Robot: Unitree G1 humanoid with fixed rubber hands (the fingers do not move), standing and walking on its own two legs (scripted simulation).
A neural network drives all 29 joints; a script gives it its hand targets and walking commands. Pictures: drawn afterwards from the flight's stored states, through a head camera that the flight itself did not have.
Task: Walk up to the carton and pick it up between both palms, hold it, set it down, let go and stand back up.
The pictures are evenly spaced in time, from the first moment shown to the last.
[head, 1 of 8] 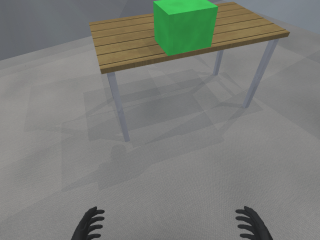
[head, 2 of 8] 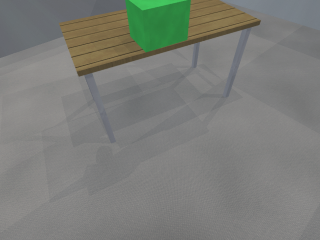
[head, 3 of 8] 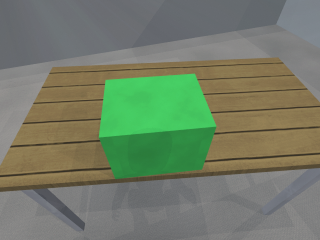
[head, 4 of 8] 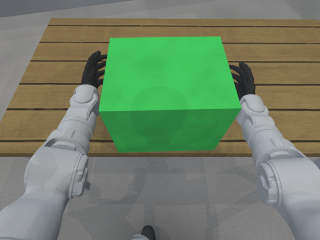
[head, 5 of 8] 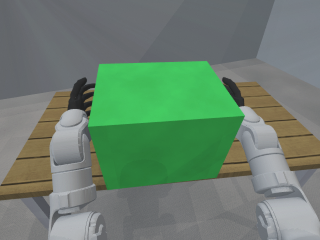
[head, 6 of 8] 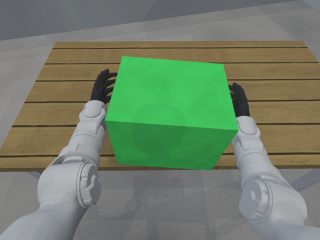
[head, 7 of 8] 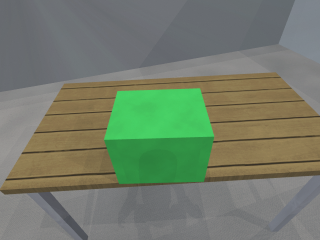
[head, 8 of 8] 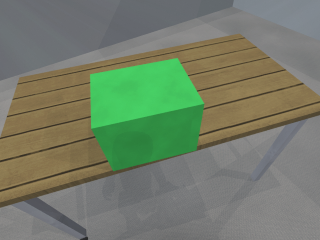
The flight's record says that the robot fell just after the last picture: no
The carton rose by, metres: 0.17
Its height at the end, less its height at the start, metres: +0.00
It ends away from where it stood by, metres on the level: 0.02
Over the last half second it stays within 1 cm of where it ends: yes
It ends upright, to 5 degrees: yes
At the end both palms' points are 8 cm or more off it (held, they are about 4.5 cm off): yes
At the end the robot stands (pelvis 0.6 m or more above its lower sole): yes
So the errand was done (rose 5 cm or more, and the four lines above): yes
